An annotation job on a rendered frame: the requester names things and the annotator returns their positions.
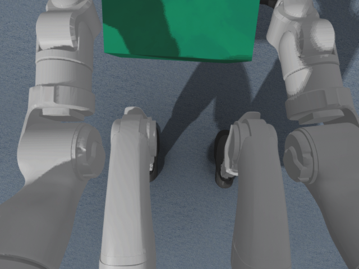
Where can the right robot upper arm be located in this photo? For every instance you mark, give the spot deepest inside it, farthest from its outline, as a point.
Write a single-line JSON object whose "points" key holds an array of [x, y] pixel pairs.
{"points": [[326, 159]]}

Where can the robot foot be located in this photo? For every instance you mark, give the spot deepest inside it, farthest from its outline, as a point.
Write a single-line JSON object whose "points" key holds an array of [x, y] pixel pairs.
{"points": [[220, 140], [154, 172]]}

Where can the left robot forearm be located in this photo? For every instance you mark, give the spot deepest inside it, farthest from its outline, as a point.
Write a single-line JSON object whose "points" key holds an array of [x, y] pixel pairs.
{"points": [[65, 36]]}

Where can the robot right foot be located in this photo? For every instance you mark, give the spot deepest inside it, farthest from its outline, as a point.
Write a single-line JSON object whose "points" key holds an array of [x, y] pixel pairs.
{"points": [[220, 140]]}

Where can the carton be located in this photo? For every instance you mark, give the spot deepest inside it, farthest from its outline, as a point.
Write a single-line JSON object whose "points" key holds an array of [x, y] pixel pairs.
{"points": [[218, 31]]}

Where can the robot left foot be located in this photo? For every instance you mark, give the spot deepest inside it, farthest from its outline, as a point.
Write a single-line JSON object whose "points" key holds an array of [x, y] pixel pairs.
{"points": [[154, 172]]}

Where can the left robot upper arm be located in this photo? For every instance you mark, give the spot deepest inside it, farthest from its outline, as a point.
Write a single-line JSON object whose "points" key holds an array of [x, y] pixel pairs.
{"points": [[56, 160]]}

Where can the right robot forearm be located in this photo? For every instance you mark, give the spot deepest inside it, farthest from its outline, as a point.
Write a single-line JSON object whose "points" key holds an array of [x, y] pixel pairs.
{"points": [[310, 66]]}

